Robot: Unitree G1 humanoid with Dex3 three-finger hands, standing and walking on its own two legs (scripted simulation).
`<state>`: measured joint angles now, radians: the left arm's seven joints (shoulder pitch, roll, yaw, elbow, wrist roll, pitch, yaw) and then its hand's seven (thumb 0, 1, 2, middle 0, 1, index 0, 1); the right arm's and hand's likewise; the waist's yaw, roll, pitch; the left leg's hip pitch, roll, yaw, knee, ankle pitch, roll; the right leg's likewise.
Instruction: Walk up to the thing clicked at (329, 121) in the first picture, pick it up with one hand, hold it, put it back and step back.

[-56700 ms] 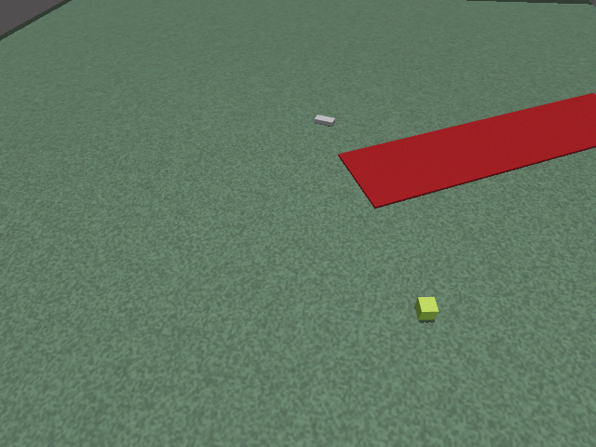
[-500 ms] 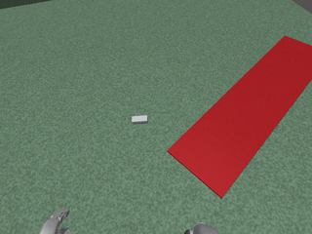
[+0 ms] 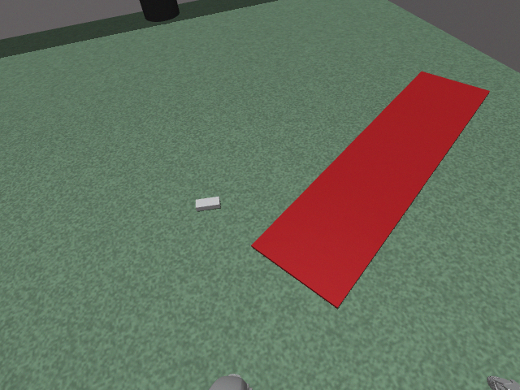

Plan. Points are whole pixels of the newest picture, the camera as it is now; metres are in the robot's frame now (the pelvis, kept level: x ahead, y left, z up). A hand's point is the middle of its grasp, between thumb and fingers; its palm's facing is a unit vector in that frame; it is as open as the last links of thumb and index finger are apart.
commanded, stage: step back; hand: left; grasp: from above
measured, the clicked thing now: (208, 203) +1.05 +0.38 -0.74
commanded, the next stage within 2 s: stand in 1.00 s
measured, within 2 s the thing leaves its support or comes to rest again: neither
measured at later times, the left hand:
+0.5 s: hand out of the picture +0.07 +0.28 -0.12, palm faces +0.05 -0.90 -0.43, open 7.4 cm
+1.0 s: hand out of the picture +0.11 +0.32 -0.14, palm faces +0.06 -0.92 -0.38, open 7.4 cm
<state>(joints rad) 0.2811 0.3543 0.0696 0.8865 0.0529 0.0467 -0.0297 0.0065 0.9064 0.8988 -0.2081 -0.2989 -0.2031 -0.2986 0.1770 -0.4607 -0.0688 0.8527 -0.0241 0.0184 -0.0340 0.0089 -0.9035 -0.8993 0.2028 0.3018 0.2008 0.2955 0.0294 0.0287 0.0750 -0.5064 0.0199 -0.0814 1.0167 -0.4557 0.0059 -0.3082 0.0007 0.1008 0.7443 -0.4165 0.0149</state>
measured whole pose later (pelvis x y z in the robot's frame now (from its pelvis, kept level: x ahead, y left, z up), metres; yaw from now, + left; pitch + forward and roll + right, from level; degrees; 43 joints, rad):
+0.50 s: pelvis +0.01 +0.00 +0.01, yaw +3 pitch -2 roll +0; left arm 0.21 0.36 0.05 0.95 0.03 -0.05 0.01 0.01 0.91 0.90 -0.21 -0.30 -0.20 -0.30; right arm 0.19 -0.38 -0.05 0.96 -0.02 0.03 0.02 0.01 -0.90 -0.90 0.20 0.30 0.20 0.30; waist 0.02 0.04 0.07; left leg -0.36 -0.02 -0.08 0.89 -0.49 0.00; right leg -0.24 -0.03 -0.03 0.60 -0.33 -0.01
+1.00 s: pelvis +0.05 +0.04 +0.01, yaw +4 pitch -1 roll +0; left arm 0.12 0.38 0.03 1.04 0.01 0.00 0.00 0.01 0.91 0.90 -0.21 -0.30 -0.20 -0.30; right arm 0.08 -0.35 -0.03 1.04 -0.01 0.00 -0.01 0.01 -0.90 -0.90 0.20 0.30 0.20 0.30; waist 0.01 0.00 0.08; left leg -0.27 0.02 0.00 0.62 -0.34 -0.01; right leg -0.23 -0.06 -0.01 0.61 -0.36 0.04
